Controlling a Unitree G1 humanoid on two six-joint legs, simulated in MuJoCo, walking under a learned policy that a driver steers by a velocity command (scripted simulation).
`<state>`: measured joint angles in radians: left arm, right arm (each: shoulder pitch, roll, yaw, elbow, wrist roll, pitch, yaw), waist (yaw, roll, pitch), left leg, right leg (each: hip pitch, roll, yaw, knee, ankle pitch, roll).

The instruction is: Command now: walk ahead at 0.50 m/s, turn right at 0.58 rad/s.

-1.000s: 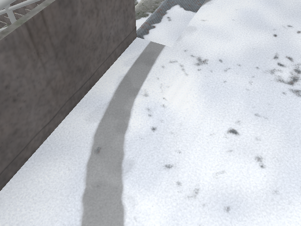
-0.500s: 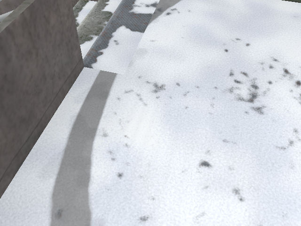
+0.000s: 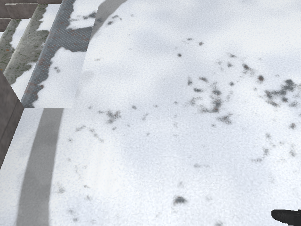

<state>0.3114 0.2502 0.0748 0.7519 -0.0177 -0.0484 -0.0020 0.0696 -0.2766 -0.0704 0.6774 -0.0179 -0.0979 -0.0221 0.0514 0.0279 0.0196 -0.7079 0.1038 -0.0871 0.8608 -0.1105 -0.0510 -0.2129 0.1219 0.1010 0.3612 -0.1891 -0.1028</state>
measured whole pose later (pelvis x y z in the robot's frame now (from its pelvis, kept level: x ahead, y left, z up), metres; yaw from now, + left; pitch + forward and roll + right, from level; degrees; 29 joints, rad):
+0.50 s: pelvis +0.27 +0.03 +0.00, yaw -15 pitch +2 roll +2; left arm 0.15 0.29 0.07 0.65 -0.01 -0.04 -0.01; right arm 0.35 -0.25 -0.07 0.82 0.00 -0.09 0.01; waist -0.07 -0.05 0.01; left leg -0.13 -0.02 0.07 0.30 -0.21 0.03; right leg -0.68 -0.09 0.07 0.90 -0.15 0.00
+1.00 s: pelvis +0.50 -0.09 +0.00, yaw -7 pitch +1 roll -2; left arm 0.34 0.25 0.08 0.81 0.02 -0.09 0.00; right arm 0.17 -0.29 -0.07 0.77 0.02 -0.03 0.01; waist 0.05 0.05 0.00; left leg -0.73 0.10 -0.07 0.92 -0.02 -0.01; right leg -0.05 0.02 -0.18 0.26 -0.23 -0.03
